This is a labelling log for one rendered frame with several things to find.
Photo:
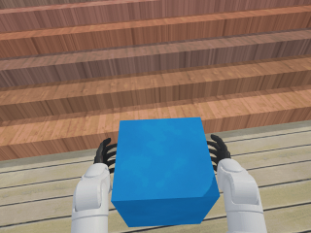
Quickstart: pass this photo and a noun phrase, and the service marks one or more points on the left robot hand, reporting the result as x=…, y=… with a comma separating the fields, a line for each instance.
x=102, y=156

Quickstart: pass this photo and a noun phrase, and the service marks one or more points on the right robot hand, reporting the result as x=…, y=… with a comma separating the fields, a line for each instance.
x=220, y=151

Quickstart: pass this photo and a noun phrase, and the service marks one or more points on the right robot forearm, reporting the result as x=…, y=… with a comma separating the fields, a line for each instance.
x=243, y=207

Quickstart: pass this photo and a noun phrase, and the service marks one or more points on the left robot forearm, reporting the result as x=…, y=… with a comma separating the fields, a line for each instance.
x=90, y=206

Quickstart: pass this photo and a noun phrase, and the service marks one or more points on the carton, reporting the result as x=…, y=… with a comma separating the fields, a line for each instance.
x=163, y=172

